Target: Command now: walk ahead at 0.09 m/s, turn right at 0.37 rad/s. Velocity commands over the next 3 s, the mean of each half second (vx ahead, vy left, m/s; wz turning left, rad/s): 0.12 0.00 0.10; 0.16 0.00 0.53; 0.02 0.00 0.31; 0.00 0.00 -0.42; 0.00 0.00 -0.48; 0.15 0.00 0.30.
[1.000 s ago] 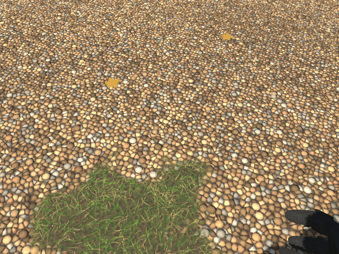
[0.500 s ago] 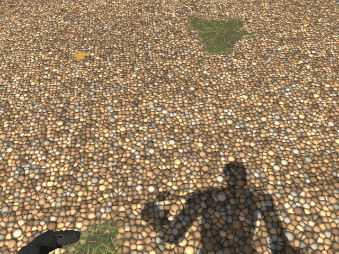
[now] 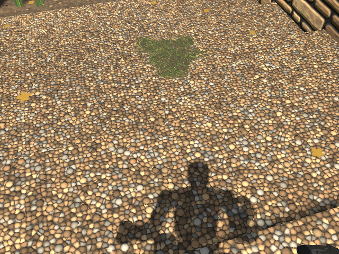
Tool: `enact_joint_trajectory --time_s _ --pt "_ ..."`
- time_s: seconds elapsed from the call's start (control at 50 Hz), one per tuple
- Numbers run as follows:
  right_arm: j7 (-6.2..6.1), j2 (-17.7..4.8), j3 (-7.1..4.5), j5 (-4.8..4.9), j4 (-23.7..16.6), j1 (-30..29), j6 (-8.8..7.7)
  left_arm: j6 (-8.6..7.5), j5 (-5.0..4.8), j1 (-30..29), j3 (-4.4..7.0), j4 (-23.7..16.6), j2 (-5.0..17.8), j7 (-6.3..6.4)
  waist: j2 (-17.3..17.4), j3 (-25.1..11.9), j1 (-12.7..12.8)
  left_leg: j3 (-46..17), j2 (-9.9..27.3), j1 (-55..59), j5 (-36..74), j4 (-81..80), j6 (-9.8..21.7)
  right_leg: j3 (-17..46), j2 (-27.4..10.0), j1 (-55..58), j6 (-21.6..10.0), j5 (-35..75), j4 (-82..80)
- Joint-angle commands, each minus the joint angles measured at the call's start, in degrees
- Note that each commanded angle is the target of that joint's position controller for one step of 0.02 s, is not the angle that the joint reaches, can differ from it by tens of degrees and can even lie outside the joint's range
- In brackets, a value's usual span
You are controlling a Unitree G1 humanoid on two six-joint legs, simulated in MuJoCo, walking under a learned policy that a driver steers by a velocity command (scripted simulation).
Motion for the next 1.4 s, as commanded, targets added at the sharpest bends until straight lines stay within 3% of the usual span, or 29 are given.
enact_joint_trajectory --time_s 0.02,0.06,0.14,0.26,0.28,0.3,0.34,0.38,0.44,0.58,0.66,0.68,0.7,0.72,0.74,0.78,0.84,0.98,1.04,1.14,1.16,1.18,1.2,1.22,1.26,1.28,1.32,1.36,1.4 --pt "-0.14 -7.70 -2.09 1.01 -3.33 5.23 0.64 -0.09 -0.49 10.73 1.29 -1.48 7.69 -0.02 10.84 -15.05 -0.77 -32.88 25.75 27.34 23.03 -8.26 17.46 0.15 -3.14 -15.60 4.93 -11.27 24.96" --pt "-0.01 -5.93 -1.27 0.96 -3.58 2.70 1.71 1.85 -0.56 3.37 1.80 -1.42 8.06 0.71 5.42 -8.72 -2.27 -21.97 19.28 20.13 8.90 -9.98 13.02 -2.04 -4.46 -16.81 6.62 -5.12 26.95" --pt "0.24 -4.13 -0.60 0.69 -2.21 -1.13 2.90 1.94 0.47 3.08 -0.67 -0.49 0.25 0.11 10.60 -5.82 -0.29 -9.99 9.63 9.35 1.30 -13.52 9.42 -8.79 -6.88 -3.58 7.34 -0.36 5.38" --pt "-0.73 -9.19 -2.47 3.48 -1.37 3.42 4.67 0.52 0.77 2.73 0.34 1.46 3.18 -0.62 9.31 -5.88 -1.24 -17.21 10.80 8.02 -11.07 -12.64 8.46 -10.30 -6.23 7.53 2.52 15.99 -19.13" --pt "-0.79 -8.32 -2.22 3.27 -1.39 3.83 4.51 0.33 1.47 2.87 0.70 0.85 4.91 -0.47 6.86 -5.71 -1.08 -16.52 9.54 3.42 -15.17 -11.09 5.89 -7.08 -10.47 11.05 0.35 17.03 -19.48" --pt "-0.77 -6.19 -1.87 2.86 -2.79 2.52 4.19 0.18 2.14 3.69 1.57 1.68 7.63 -0.48 -2.85 -4.69 -1.63 -8.44 3.69 -0.95 -22.44 -6.53 2.58 -3.14 -14.56 8.70 -2.79 6.07 -21.35" --pt "-0.84 -6.75 -2.38 3.46 -4.12 -1.29 3.81 -0.82 2.58 2.53 2.20 0.87 8.86 -0.42 -12.84 -0.19 1.35 1.26 -1.83 -7.74 -21.26 12.33 -0.27 10.73 -25.16 5.21 -9.37 -9.73 -33.39" --pt "-0.71 -8.13 -3.61 3.74 -3.02 1.68 3.84 -2.76 1.67 0.35 1.66 0.40 6.83 0.35 -9.79 1.96 -0.10 -3.72 1.76 -16.38 -19.99 24.52 0.21 12.26 -27.75 9.81 -10.48 -4.55 -34.25" --pt "0.09 -5.26 -3.05 3.48 -2.22 3.00 3.39 -4.21 0.27 1.41 1.12 1.26 4.54 0.45 -6.03 1.66 0.35 -3.66 4.10 -20.89 -13.44 25.81 -0.28 3.68 -25.61 17.17 -7.82 6.86 -33.61" --pt "2.36 -4.44 -1.89 3.06 -5.90 -1.39 3.50 -3.87 -0.27 2.60 2.91 3.35 8.92 -1.07 -7.36 3.21 2.35 5.78 4.37 -4.52 -10.57 8.63 -0.77 -10.31 -23.11 9.54 -6.33 20.46 -30.62" --pt "1.72 -9.39 -5.06 2.66 -3.52 12.60 3.99 -2.96 -0.79 0.58 2.36 3.28 7.49 -0.59 -3.26 -5.96 -6.06 7.06 -0.48 17.93 -0.80 -0.36 3.57 -18.27 -19.14 3.74 -0.23 42.19 -7.36" --pt "0.37 -16.02 -6.91 2.91 -3.72 18.37 4.42 -3.28 1.48 1.77 1.31 1.71 4.32 -0.67 9.51 -11.11 -7.52 -10.55 11.41 30.75 12.40 -3.08 8.69 -21.22 -14.68 -8.76 4.68 21.35 12.14" --pt "0.68 -20.88 -6.82 1.92 -6.00 16.99 3.98 -4.17 2.29 3.02 -0.10 -1.31 0.40 -0.72 20.96 -17.49 -4.88 -39.01 24.25 37.71 11.31 -10.68 21.22 -13.60 -4.81 -23.96 7.07 -11.09 26.92" --pt "1.19 -15.84 -5.53 2.28 -6.57 15.88 3.25 -4.57 0.11 -0.16 1.13 -0.43 5.94 -0.88 12.71 -16.81 -7.71 -35.39 23.52 34.60 6.32 -12.60 20.81 -6.67 -8.08 -26.24 6.42 -7.98 32.20" --pt "1.19 -13.13 -4.63 2.39 -6.56 13.33 2.68 -4.52 -0.87 -2.03 1.49 -0.82 7.17 -0.82 10.69 -10.93 -6.39 -27.97 21.04 29.83 5.87 -11.54 18.39 -7.89 -9.77 -28.29 5.21 -3.93 32.36" --pt "0.87 -10.63 -3.89 2.64 -7.49 7.72 2.95 -3.63 0.96 -2.07 1.88 0.35 7.52 0.45 4.84 -6.32 -3.40 -19.01 15.54 19.47 10.17 -10.88 13.68 -7.67 -12.97 -24.27 4.90 4.04 25.43" --pt "0.01 -10.70 -3.71 1.14 -8.29 5.30 3.34 -2.61 1.70 -0.35 1.74 0.69 6.16 0.70 6.19 -7.15 -0.85 -14.90 12.67 11.64 19.16 -11.88 14.14 -7.98 -11.23 -17.03 5.69 10.20 20.53" --pt "-2.76 -11.99 -4.13 2.24 -7.18 6.69 5.91 -2.30 1.61 -8.65 0.05 -2.77 3.02 0.02 7.17 -8.97 -2.88 -18.19 10.10 13.35 13.61 -9.67 13.20 -6.32 -7.91 -15.46 6.94 17.52 4.09" --pt "-2.68 -11.62 -4.06 2.06 -7.93 5.87 7.11 -2.95 1.40 -9.71 -0.37 -3.50 3.08 -0.82 7.58 -9.00 -2.77 -21.16 9.73 12.20 16.38 -7.86 13.71 -6.41 -6.57 -11.93 7.09 14.83 3.02" --pt "-3.02 -10.74 -3.59 3.90 -9.26 4.60 7.98 -4.02 0.88 -8.36 -0.17 -4.11 3.62 -2.07 9.09 -7.88 -1.49 -27.53 8.01 17.27 15.96 -2.88 10.91 -6.43 -6.35 -5.04 3.64 15.60 -17.62" --pt "-3.28 -9.52 -3.03 3.99 -9.57 4.27 7.97 -4.03 1.22 -5.76 0.28 -3.29 4.72 -1.98 8.37 -9.20 -0.62 -26.10 6.38 13.70 9.14 -0.36 8.45 -6.16 -9.58 3.24 2.11 25.03 -23.50" --pt "-3.35 -5.34 -1.78 2.94 -9.29 8.40 8.00 -3.62 1.97 -5.75 0.91 -4.09 8.65 -1.64 -4.45 -11.72 -3.44 -18.30 0.56 5.41 -12.08 12.48 4.42 5.27 -22.07 13.28 -2.94 40.08 -23.54" --pt "-3.49 -7.11 -2.38 2.67 -10.14 9.91 7.29 -3.01 3.36 -4.51 1.23 -3.01 9.91 -1.96 -15.09 -8.44 -4.21 -12.12 -7.82 -7.29 -35.36 21.86 0.52 17.93 -30.37 14.99 -13.80 55.42 -23.24" --pt "-3.45 -12.59 -3.94 1.54 -8.75 10.74 6.57 -2.96 2.77 -4.20 0.92 -3.35 7.90 -2.09 -9.63 -7.99 -3.04 -11.31 -4.65 -10.19 -34.06 33.55 -2.52 19.43 -32.82 13.16 -17.49 52.95 -23.59" --pt "-3.95 -13.46 -4.91 2.75 -5.89 9.90 7.63 -2.66 2.14 -8.83 -0.42 -4.66 4.07 -1.93 -3.90 -5.41 -4.26 -10.66 -3.33 -9.33 -26.70 41.65 -4.74 8.82 -25.48 9.42 -13.39 47.40 -23.18" --pt "-4.38 -13.10 -4.85 2.76 -5.05 11.03 8.48 -2.47 1.07 -10.61 -0.81 -5.08 3.28 -1.87 -4.48 -4.09 -4.72 -10.51 -3.14 -8.23 -24.37 43.18 -5.55 5.90 -24.12 7.16 -12.11 45.95 -23.36" --pt "-4.24 -9.29 -3.71 3.36 -5.21 9.72 8.90 -1.98 1.31 -10.45 -1.45 -4.70 2.33 -1.77 -5.70 -3.63 -4.49 -7.76 -3.06 -4.94 -20.48 40.52 -6.31 0.57 -20.22 5.17 -10.93 42.27 -24.93" --pt "-4.14 -4.76 -2.06 2.89 -5.48 7.47 8.70 -1.87 1.33 -9.30 -2.42 -3.39 -0.19 -1.90 -7.21 -4.57 -3.70 -6.46 -0.61 -0.83 -19.05 27.58 -6.69 -0.96 -17.78 6.79 -10.19 35.79 -25.85" --pt "-3.50 -2.55 -1.00 1.75 -5.92 4.94 8.28 -1.50 0.35 -8.79 -1.83 -2.59 1.98 -2.17 -9.96 -4.56 -2.24 -1.55 1.98 5.06 -19.91 13.75 -6.88 -0.79 -16.17 7.04 -9.38 31.03 -26.06"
